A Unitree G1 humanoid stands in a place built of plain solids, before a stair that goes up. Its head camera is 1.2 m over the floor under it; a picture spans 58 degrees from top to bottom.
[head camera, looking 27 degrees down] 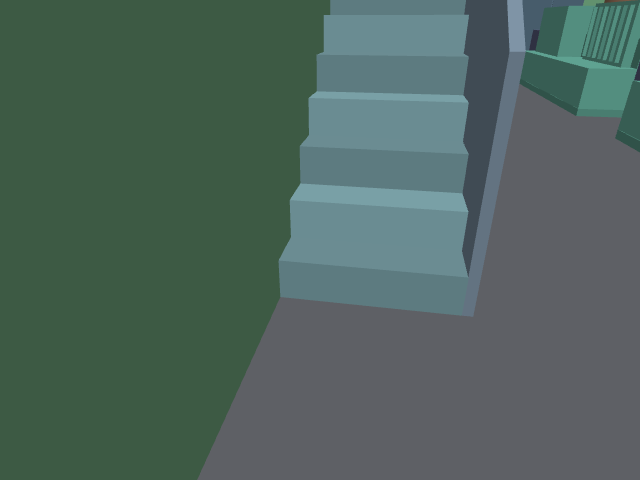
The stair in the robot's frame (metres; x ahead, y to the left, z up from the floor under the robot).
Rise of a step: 0.20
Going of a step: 0.25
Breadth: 0.85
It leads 10 degrees to the right of straight ahead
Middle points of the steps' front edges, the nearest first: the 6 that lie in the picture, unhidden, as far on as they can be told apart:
1.67 -0.22 0.20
1.91 -0.27 0.41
2.16 -0.31 0.61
2.40 -0.35 0.82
2.64 -0.40 1.02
2.88 -0.44 1.22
